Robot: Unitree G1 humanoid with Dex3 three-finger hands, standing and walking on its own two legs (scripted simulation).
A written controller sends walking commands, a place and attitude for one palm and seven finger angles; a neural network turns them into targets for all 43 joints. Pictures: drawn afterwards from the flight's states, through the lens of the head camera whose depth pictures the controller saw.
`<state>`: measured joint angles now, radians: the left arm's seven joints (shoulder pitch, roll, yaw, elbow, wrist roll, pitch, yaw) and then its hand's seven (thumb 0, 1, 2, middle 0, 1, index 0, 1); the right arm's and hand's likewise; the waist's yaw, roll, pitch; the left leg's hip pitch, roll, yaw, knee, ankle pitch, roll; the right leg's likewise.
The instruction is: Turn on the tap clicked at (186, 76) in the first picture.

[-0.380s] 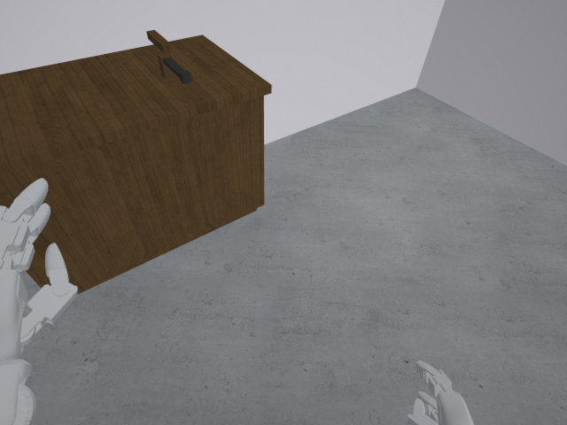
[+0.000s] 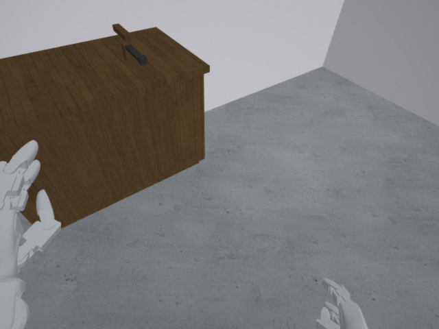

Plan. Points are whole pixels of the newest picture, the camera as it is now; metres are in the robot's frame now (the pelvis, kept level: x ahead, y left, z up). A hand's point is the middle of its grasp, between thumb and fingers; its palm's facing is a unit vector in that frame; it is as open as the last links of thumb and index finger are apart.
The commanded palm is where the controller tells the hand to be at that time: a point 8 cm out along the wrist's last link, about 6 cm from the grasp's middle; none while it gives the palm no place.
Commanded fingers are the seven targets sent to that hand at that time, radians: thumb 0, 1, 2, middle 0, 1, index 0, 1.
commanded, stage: look at it before walking up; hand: left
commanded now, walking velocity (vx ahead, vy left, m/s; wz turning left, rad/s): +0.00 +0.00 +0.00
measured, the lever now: (142, 60) +1.03 +0.37 -0.01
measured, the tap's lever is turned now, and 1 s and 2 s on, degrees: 0 0 0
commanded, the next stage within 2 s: walk to a spot facing it in 0.02 s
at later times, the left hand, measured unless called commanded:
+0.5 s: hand (123, 196) +0.27 +0.17 +0.15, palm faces +0.33 -0.88 -0.35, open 7.4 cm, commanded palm +0.21 +0.22 +0.18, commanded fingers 0.00 0.90 0.90 -0.20 -0.30 -0.20 -0.30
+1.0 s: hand (174, 119) +0.44 +0.12 +0.17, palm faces +0.18 -0.91 -0.36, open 7.4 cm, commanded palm +0.39 +0.17 +0.18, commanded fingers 0.00 0.90 0.90 -0.20 -0.30 -0.20 -0.30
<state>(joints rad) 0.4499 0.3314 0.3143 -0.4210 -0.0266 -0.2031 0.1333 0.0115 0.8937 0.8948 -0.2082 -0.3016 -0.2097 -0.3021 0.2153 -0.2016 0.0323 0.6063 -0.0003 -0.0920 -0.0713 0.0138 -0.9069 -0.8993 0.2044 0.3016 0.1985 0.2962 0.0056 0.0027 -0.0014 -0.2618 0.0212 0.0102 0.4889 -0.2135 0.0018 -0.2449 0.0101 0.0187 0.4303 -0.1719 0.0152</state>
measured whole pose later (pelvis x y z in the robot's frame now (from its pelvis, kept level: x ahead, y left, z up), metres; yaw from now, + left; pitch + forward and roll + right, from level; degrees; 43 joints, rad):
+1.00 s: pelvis +0.16 -0.06 -0.01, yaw -15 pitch -1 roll +2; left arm 0.42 0.37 0.37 -0.46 -0.04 -0.22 0.14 0.01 0.89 0.89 -0.21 -0.30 -0.21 -0.30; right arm 0.19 -0.17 0.03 0.61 -0.01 -0.09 -0.07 0.01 -0.91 -0.90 0.20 0.30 0.20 0.30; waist -0.01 -0.06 0.01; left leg -0.27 0.07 0.21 0.59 -0.29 0.02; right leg -0.41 0.02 -0.01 1.17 -0.49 -0.01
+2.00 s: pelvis +0.40 -0.21 -0.01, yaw -8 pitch +0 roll -3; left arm 0.51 0.42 0.42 -0.68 -0.06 -0.23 0.14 0.01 0.89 0.89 -0.21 -0.30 -0.21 -0.30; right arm 0.19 -0.12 0.04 0.58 0.00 -0.11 -0.03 0.01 -0.91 -0.90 0.21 0.30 0.20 0.30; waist 0.01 0.04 0.06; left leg -0.40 0.06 -0.01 0.54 -0.15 0.01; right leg -0.40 -0.05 -0.06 0.86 -0.44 0.09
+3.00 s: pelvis +0.34 -0.30 +0.00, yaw +17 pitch -1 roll +2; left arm 0.41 0.30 0.30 -0.40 -0.03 -0.17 0.14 0.01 0.89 0.90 -0.21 -0.30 -0.21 -0.30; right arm 0.21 -0.23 0.02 0.70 -0.01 -0.06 -0.05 0.01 -0.91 -0.90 0.21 0.30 0.20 0.30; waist 0.04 0.03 -0.01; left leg -0.54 0.01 0.01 1.14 -0.35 -0.03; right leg -0.21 -0.07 -0.14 0.55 -0.33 -0.03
